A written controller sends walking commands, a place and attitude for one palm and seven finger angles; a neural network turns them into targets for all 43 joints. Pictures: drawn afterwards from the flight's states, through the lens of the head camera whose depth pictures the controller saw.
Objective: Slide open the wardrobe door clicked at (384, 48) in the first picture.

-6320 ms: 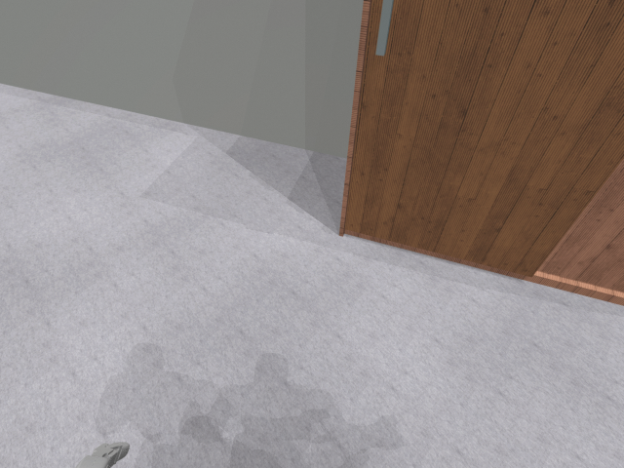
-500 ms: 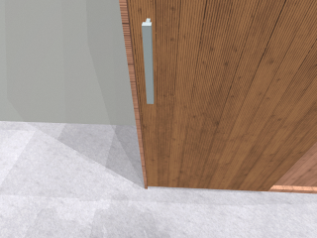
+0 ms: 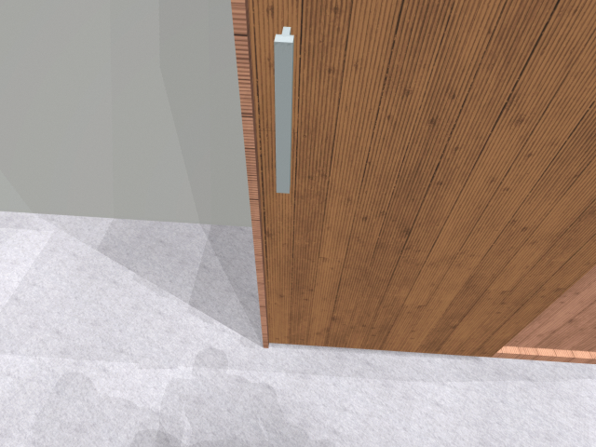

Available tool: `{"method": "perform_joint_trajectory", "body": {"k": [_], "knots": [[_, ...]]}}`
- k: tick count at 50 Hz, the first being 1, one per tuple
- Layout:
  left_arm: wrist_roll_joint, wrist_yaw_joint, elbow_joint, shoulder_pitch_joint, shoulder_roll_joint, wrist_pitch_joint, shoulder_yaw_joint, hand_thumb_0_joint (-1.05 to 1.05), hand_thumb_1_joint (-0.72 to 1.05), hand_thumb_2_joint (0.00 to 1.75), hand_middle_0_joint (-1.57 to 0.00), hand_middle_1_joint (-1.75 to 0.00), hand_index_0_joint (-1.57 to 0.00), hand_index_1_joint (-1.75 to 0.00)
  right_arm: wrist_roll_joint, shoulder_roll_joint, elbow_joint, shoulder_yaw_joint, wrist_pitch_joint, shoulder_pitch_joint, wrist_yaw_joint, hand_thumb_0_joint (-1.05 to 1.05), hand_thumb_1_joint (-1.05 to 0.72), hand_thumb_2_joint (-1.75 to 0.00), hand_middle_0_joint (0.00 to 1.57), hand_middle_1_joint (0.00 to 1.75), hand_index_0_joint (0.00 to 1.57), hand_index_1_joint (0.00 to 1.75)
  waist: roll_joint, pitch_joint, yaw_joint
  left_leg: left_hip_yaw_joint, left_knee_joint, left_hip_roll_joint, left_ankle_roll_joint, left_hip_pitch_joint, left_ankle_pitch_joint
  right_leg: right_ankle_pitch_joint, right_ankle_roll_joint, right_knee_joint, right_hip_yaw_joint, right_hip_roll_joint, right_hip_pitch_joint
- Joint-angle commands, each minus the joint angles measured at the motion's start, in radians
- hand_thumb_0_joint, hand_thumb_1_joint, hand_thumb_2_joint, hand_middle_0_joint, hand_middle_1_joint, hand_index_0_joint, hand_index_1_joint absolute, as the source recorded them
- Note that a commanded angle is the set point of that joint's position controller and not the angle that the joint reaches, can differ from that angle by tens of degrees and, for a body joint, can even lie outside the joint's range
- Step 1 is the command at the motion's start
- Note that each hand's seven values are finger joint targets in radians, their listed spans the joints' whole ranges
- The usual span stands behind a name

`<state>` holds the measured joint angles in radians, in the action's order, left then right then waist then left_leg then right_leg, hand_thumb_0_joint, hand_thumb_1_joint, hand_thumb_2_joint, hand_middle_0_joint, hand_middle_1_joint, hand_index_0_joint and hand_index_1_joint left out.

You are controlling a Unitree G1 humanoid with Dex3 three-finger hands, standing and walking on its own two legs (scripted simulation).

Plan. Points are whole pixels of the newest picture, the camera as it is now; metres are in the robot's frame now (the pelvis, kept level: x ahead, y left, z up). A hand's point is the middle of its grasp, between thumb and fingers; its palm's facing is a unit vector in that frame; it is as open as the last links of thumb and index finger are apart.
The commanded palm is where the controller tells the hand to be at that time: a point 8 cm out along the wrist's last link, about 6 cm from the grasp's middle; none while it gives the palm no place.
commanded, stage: look again from close up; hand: left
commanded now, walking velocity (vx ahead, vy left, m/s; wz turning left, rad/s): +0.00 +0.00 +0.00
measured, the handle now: (284, 119) +0.53 +0.06 +0.17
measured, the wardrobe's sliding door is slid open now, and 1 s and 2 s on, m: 0.00 0.00 0.00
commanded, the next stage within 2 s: shuffle to correct the standing spot in 0.14 s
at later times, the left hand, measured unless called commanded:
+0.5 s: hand out of the picture -0.02 +0.15 -0.18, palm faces -0.03 -0.99 -0.17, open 7.4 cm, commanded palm none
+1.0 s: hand out of the picture +0.02 +0.08 -0.19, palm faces +0.05 -0.99 -0.12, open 7.4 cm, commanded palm none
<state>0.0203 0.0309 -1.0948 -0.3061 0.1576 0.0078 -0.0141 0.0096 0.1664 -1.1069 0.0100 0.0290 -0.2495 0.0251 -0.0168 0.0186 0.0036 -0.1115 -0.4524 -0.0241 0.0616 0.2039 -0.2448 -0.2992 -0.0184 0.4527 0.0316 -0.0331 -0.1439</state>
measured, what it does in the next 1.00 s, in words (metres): steps on the spot: left foot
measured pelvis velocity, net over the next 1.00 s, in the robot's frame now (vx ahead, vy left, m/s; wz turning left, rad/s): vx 0.07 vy -0.06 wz -0.05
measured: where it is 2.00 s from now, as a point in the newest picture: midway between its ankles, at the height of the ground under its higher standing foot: outside the picture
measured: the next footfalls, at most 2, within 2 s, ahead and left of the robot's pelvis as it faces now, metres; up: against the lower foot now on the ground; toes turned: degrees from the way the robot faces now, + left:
left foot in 0.94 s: +0.15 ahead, +0.03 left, +0.00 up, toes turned +2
right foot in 1.24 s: +0.05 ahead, -0.20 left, +0.00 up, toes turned -5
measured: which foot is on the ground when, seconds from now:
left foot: down 0.00-0.60, up 0.62-0.92, down 0.94-1.00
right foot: down 0.00-0.98, up 1.00-1.00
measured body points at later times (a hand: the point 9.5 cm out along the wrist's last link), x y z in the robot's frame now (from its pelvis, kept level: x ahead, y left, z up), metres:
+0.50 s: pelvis +0.01 -0.02 +0.00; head +0.02 -0.02 +0.45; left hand -0.01 +0.20 -0.16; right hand -0.01 -0.24 -0.16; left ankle +0.00 +0.08 -0.74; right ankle -0.03 -0.12 -0.73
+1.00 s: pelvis +0.07 -0.06 -0.01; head +0.10 -0.04 +0.44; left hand +0.02 +0.13 -0.18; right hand +0.14 -0.28 -0.16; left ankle +0.11 +0.03 -0.74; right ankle +0.00 -0.13 -0.73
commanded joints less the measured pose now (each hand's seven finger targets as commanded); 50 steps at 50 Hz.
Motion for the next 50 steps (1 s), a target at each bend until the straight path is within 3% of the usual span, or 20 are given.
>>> {"method": "perform_joint_trajectory", "body": {"k": [1, 12, 14, 19, 24, 27, 28, 29, 30, 31, 34, 37, 40, 42, 44, 45, 46, 48, 49, 50], "knots": [[-0.003, 0.01, 0.024, -0.067, 0.098, 0.015, 0.019, 0.0, 0.9, 0.9, -0.2, -0.3, -0.2, -0.3, 0.002, 0.104, 0.024, -0.018, 0.014, -0.045, 0.004, 0.0, -0.9, -0.9, 0.2, 0.3, 0.2, 0.3, 0.018, 0.015, 0.0, 0.144, 0.1, 0.141, -0.009, -0.039, 0.194, 0.165, 0.049, -0.067, -0.073, -0.075, -0.057], [-0.003, 0.01, 0.011, -0.075, 0.088, 0.014, 0.019, 0.0, 0.9, 0.9, -0.2, -0.3, -0.2, -0.3, 0.002, 0.096, 0.007, -0.018, 0.013, -0.06, 0.006, 0.0, -0.9, -0.9, 0.2, 0.3, 0.2, 0.3, 0.009, 0.02, 0.0, 0.147, 0.113, 0.143, -0.009, -0.039, 0.187, 0.149, 0.048, -0.076, -0.068, -0.075, -0.055], [-0.002, 0.008, 0.0, -0.096, 0.066, 0.01, 0.015, 0.0, 0.9, 0.9, -0.2, -0.3, -0.2, -0.3, 0.004, 0.08, -0.004, -0.015, 0.01, -0.075, 0.007, 0.0, -0.9, -0.9, 0.2, 0.3, 0.2, 0.3, 0.006, 0.02, -0.002, 0.154, 0.12, 0.155, -0.004, -0.048, 0.105, 0.086, 0.047, -0.065, -0.052, -0.062, -0.066], [0.014, -0.009, 0.019, -0.084, 0.052, -0.01, 0.026, 0.0, 0.9, 0.9, -0.2, -0.3, -0.2, -0.3, 0.011, 0.125, 0.002, -0.046, -0.006, -0.102, 0.013, 0.0, -0.9, -0.9, 0.2, 0.3, 0.2, 0.3, 0.089, 0.11, -0.013, 0.284, 0.238, 0.256, 0.048, -0.007, -0.239, -0.083, 0.05, 0.064, 0.021, -0.008, -0.207], [0.021, -0.025, 0.054, -0.061, 0.036, -0.019, 0.042, 0.0, 0.9, 0.9, -0.2, -0.3, -0.2, -0.3, 0.019, 0.138, 0.016, -0.064, -0.004, -0.143, 0.02, 0.0, -0.9, -0.9, 0.2, 0.3, 0.2, 0.3, 0.096, 0.097, -0.028, 0.363, 0.236, 0.351, 0.131, 0.009, -0.184, -0.171, 0.06, 0.242, 0.01, -0.015, -0.287], [0.018, -0.032, 0.03, -0.161, 0.021, -0.009, 0.053, 0.0, 0.9, 0.9, -0.2, -0.3, -0.2, -0.3, 0.019, 0.125, 0.035, -0.067, -0.004, -0.078, 0.018, 0.0, -0.9, -0.9, 0.2, 0.3, 0.2, 0.3, 0.049, 0.051, 0.032, 0.204, 0.106, 0.267, 0.058, 0.143, -0.177, -0.016, 0.057, 0.005, 0.024, -0.009, -0.06], [0.019, -0.027, 0.021, -0.188, 0.047, -0.003, 0.059, 0.0, 0.9, 0.9, -0.2, -0.3, -0.2, -0.3, 0.016, 0.093, 0.04, -0.062, -0.001, -0.084, 0.016, 0.0, -0.9, -0.9, 0.2, 0.3, 0.2, 0.3, -0.056, 0.03, 0.04, 0.124, 0.001, 0.197, 0.024, 0.228, -0.187, -0.039, 0.073, -0.067, -0.061, -0.061, 0.034], [0.018, -0.018, 0.01, -0.224, 0.095, 0.002, 0.066, 0.0, 0.9, 0.9, -0.2, -0.3, -0.2, -0.3, 0.009, 0.036, 0.057, -0.048, -0.001, -0.066, 0.012, 0.0, -0.9, -0.9, 0.2, 0.3, 0.2, 0.3, -0.217, 0.042, 0.055, 0.002, -0.161, 0.089, -0.017, 0.344, -0.211, -0.058, 0.117, -0.165, -0.219, -0.179, 0.106], [0.014, -0.01, 0.009, -0.261, 0.133, 0.004, 0.077, 0.0, 0.9, 0.9, -0.2, -0.3, -0.2, -0.3, 0.011, 0.023, 0.084, -0.043, -0.001, -0.019, 0.006, 0.0, -0.9, -0.9, 0.2, 0.3, 0.2, 0.3, -0.287, 0.057, 0.076, -0.038, -0.365, 0.041, -0.031, 0.415, -0.321, -0.047, 0.188, -0.246, -0.357, -0.289, 0.096], [0.009, -0.007, 0.005, -0.262, 0.117, 0.013, 0.073, 0.0, 0.9, 0.9, -0.2, -0.3, -0.2, -0.3, 0.014, 0.04, 0.089, -0.049, -0.006, 0.01, 0.003, 0.0, -0.9, -0.9, 0.2, 0.3, 0.2, 0.3, -0.234, 0.082, 0.077, 0.028, -0.504, 0.058, -0.024, 0.425, -0.324, 0.002, 0.224, -0.259, -0.368, -0.296, 0.036], [0.006, 0.005, 0.011, -0.202, 0.05, 0.031, 0.058, 0.0, 0.9, 0.9, -0.2, -0.3, -0.2, -0.3, 0.016, -0.002, 0.067, -0.047, -0.007, -0.009, -0.009, 0.0, -0.9, -0.9, 0.2, 0.3, 0.2, 0.3, -0.027, 0.104, 0.019, 0.046, -0.611, 0.09, -0.039, 0.43, -0.189, 0.313, 0.239, -0.213, -0.222, -0.241, 0.031], [0.006, 0.012, 0.006, -0.2, 0.043, 0.054, 0.039, 0.0, 0.9, 0.9, -0.2, -0.3, -0.2, -0.3, 0.007, -0.038, 0.045, -0.026, -0.006, -0.039, -0.007, 0.0, -0.9, -0.9, 0.2, 0.3, 0.2, 0.3, -0.012, 0.019, 0.006, 0.038, -0.45, 0.08, -0.066, 0.337, -0.133, 0.802, 0.194, -0.118, -0.111, -0.202, 0.104], [0.008, 0.018, 0.01, -0.193, 0.067, 0.05, 0.041, 0.0, 0.9, 0.9, -0.2, -0.3, -0.2, -0.3, -0.008, -0.031, 0.047, -0.018, -0.008, -0.017, 0.001, 0.0, -0.9, -0.9, 0.2, 0.3, 0.2, 0.3, -0.033, -0.015, 0.018, 0.027, -0.282, 0.052, -0.073, 0.242, -0.1, 0.985, 0.159, -0.069, -0.085, -0.186, 0.128], [0.006, 0.023, 0.012, -0.187, 0.08, 0.038, 0.048, 0.0, 0.9, 0.9, -0.2, -0.3, -0.2, -0.3, -0.012, -0.017, 0.061, -0.022, -0.016, -0.003, 0.008, 0.0, -0.9, -0.9, 0.2, 0.3, 0.2, 0.3, -0.078, -0.013, 0.018, 0.037, -0.209, 0.047, -0.072, 0.206, -0.064, 0.994, 0.152, -0.024, -0.092, -0.196, 0.115], [0.006, 0.025, 0.022, -0.175, 0.081, 0.028, 0.051, 0.0, 0.9, 0.9, -0.2, -0.3, -0.2, -0.3, -0.008, 0.0, 0.068, -0.03, -0.021, -0.02, 0.013, 0.0, -0.9, -0.9, 0.2, 0.3, 0.2, 0.3, -0.111, -0.011, 0.001, 0.032, -0.108, 0.042, -0.07, 0.132, 0.015, 0.961, 0.144, 0.032, -0.089, -0.189, 0.081], [0.001, 0.026, 0.03, -0.164, 0.086, 0.023, 0.055, 0.0, 0.9, 0.9, -0.2, -0.3, -0.2, -0.3, -0.006, 0.023, 0.069, -0.035, -0.023, -0.043, 0.017, 0.0, -0.9, -0.9, 0.2, 0.3, 0.2, 0.3, -0.079, -0.023, -0.014, 0.036, -0.046, 0.042, -0.061, 0.059, 0.133, 0.922, 0.129, 0.075, -0.085, -0.175, 0.049], [-0.001, 0.026, 0.04, -0.162, 0.082, 0.017, 0.057, 0.0, 0.9, 0.9, -0.2, -0.3, -0.2, -0.3, -0.001, 0.047, 0.067, -0.042, -0.019, -0.071, 0.02, 0.0, -0.9, -0.9, 0.2, 0.3, 0.2, 0.3, -0.043, -0.043, -0.023, 0.069, -0.034, 0.099, -0.032, -0.055, 0.431, 0.8, 0.092, 0.121, -0.057, -0.139, -0.026], [-0.006, 0.036, 0.057, -0.181, 0.024, 0.007, 0.048, 0.0, 0.9, 0.9, -0.2, -0.3, -0.2, -0.3, -0.002, 0.108, 0.075, -0.051, -0.02, -0.112, 0.029, 0.0, -0.9, -0.9, 0.2, 0.3, 0.2, 0.3, 0.134, -0.093, -0.017, 0.24, -0.065, 0.306, 0.109, -0.206, 0.954, 0.17, 0.016, 0.203, 0.008, -0.029, -0.179], [-0.004, 0.037, 0.058, -0.187, 0.011, 0.001, 0.045, 0.0, 0.9, 0.9, -0.2, -0.3, -0.2, -0.3, -0.007, 0.098, 0.079, -0.047, -0.017, -0.078, 0.033, 0.0, -0.9, -0.9, 0.2, 0.3, 0.2, 0.3, 0.222, -0.068, 0.004, 0.291, 0.003, 0.355, 0.172, -0.155, 1.02, -0.194, 0.0, 0.28, 0.006, -0.002, -0.18], [-0.003, 0.034, 0.052, -0.163, 0.025, -0.009, 0.046, 0.0, 0.9, 0.9, -0.2, -0.3, -0.2, -0.3, -0.006, 0.094, 0.085, -0.045, -0.017, -0.038, 0.034, 0.0, -0.9, -0.9, 0.2, 0.3, 0.2, 0.3, 0.224, -0.048, 0.006, 0.306, 0.064, 0.361, 0.192, -0.105, 0.933, -0.308, 0.007, 0.355, -0.012, -0.004, -0.182]]}}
